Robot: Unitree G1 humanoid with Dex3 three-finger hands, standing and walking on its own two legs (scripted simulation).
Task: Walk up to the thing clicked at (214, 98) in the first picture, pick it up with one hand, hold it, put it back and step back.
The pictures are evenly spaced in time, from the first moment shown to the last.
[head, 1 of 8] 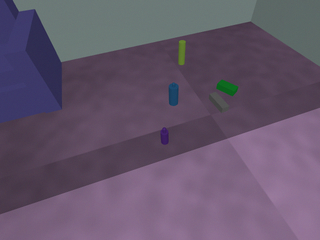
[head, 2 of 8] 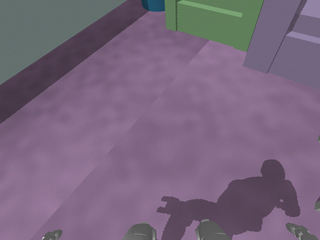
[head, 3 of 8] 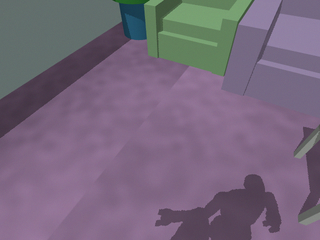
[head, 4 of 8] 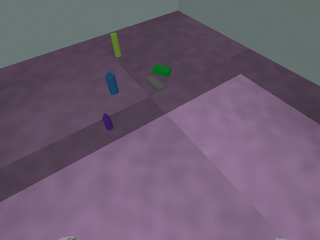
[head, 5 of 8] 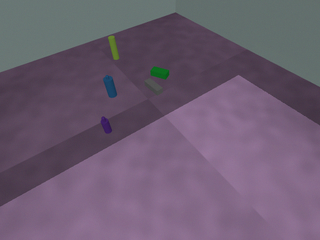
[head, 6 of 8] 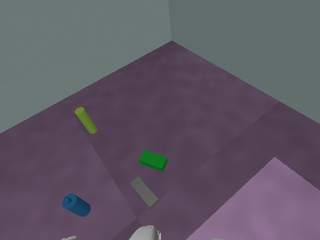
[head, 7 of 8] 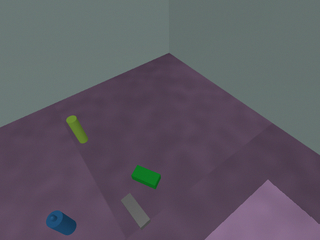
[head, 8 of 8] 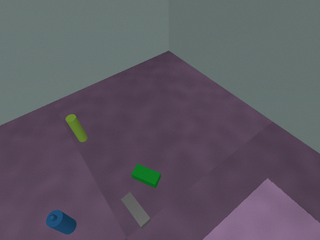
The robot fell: no
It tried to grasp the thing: no
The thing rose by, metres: 0.00
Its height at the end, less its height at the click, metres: +0.00
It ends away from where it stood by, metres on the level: 0.00
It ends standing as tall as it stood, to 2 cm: yes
